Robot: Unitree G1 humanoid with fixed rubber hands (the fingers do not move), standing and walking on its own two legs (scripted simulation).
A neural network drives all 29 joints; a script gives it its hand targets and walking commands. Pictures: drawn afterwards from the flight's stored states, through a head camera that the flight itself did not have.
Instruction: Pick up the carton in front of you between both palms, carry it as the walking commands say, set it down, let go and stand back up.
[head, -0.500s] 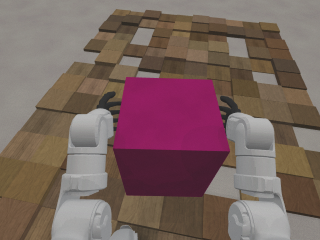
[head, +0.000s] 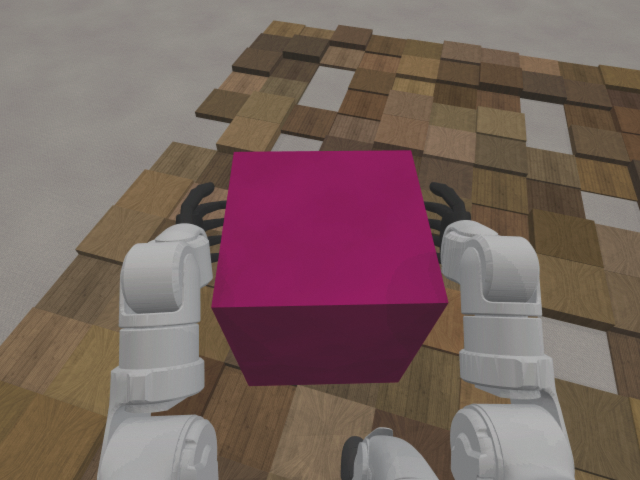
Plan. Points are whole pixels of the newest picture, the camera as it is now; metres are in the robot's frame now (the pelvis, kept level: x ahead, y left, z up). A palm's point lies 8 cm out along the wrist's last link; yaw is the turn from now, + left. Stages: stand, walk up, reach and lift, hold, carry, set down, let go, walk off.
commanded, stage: carry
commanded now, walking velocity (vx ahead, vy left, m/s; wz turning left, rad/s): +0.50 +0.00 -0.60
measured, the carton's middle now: (323, 277) +0.36 +0.00 +0.04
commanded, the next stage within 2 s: none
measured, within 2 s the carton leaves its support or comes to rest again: neither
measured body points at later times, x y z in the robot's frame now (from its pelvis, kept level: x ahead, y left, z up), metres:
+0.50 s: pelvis +0.31 +0.02 +0.06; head +0.31 +0.03 +0.51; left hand +0.72 +0.07 +0.23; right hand +0.64 -0.22 +0.22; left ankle +0.23 +0.11 -0.68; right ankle +0.29 -0.09 -0.59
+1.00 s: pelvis +0.66 -0.09 +0.02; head +0.73 -0.11 +0.46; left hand +1.06 -0.10 +0.09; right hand +0.93 -0.37 +0.08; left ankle +0.85 -0.01 -0.68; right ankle +0.59 -0.11 -0.70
